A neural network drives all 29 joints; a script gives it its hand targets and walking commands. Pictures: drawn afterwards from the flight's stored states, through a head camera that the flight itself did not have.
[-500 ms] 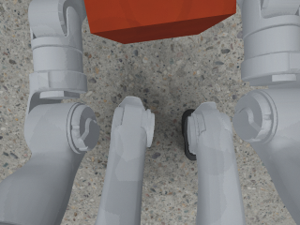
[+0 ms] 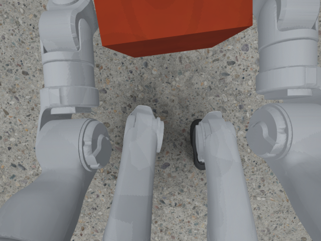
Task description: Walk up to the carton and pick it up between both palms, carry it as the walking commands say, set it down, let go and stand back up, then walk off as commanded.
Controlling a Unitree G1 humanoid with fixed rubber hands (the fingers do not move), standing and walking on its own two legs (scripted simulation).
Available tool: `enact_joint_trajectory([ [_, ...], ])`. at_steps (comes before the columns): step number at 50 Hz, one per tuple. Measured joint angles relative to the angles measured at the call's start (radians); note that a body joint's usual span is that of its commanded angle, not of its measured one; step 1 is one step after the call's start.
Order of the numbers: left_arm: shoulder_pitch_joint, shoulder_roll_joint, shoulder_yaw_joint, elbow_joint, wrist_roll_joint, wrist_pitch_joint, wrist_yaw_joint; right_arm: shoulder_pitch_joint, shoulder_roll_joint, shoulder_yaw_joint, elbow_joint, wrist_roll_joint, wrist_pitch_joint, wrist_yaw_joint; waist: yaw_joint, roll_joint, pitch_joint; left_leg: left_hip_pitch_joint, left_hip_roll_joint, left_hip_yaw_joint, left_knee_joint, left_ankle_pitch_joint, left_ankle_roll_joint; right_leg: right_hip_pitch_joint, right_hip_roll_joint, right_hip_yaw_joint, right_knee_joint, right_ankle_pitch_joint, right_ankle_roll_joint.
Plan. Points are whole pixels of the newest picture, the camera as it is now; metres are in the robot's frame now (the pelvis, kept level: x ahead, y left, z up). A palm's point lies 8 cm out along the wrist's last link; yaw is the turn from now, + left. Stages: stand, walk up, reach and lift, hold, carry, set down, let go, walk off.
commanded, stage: reach and lift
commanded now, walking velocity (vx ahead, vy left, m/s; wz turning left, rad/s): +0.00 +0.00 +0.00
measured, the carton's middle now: out of the picture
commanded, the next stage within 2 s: none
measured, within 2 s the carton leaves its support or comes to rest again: neither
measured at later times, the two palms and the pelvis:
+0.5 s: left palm out of the picture +0.51 +0.19 -0.03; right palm out of the picture +0.55 -0.10 -0.01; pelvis -0.01 +0.00 +0.05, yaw +0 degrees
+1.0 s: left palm out of the picture +0.49 +0.19 +0.04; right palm out of the picture +0.53 -0.10 +0.05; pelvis +0.00 +0.00 +0.11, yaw +1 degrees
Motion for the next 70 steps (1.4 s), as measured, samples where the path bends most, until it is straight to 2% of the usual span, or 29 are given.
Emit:
enact_joint_trajectory([
  [9, 0.055, -0.01, -0.028, -0.01, -0.024, -0.012, 0.012, 0.072, 0.011, 0.015, -0.042, 0.008, 0.003, -0.002, -0.004, 0.005, 0.0, 0.086, -0.001, 0.001, -0.052, 0.002, 0.002, 0.084, 0.0, 0.009, -0.05, 0.002, -0.002],
  [38, 0.145, -0.037, -0.029, 0.003, -0.009, -0.006, 0.009, 0.15, 0.041, 0.003, -0.009, -0.001, 0.0, 0.001, -0.009, 0.004, -0.002, 0.332, -0.001, -0.021, -0.258, 0.072, 0.002, 0.328, -0.004, 0.018, -0.259, 0.077, -0.008],
  [70, 0.4, -0.109, -0.062, -0.07, -0.021, -0.067, 0.016, 0.415, 0.117, 0.03, -0.103, 0.0, -0.052, 0.009, -0.006, 0.006, -0.004, 0.717, 0.013, -0.023, -0.575, 0.131, 0.014, 0.704, -0.019, 0.051, -0.563, 0.139, -0.024],
])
